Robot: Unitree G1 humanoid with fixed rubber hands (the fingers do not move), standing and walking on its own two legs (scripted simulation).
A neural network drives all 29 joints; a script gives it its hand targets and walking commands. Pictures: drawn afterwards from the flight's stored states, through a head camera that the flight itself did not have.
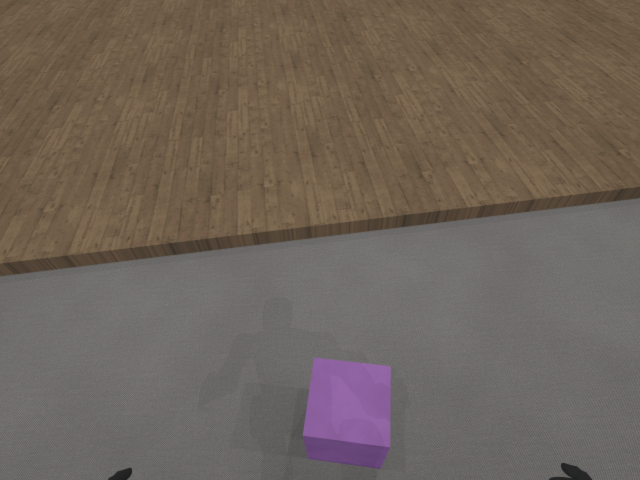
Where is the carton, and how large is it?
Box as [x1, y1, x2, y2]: [303, 358, 390, 468]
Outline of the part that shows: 314,358 303,430 303,438 308,458 380,468 389,448 390,366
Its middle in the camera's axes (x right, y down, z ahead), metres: +0.08 +0.48 +1.08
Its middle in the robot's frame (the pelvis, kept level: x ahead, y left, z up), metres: +0.39 -0.03 -0.66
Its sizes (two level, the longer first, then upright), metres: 0.210 0.200 0.250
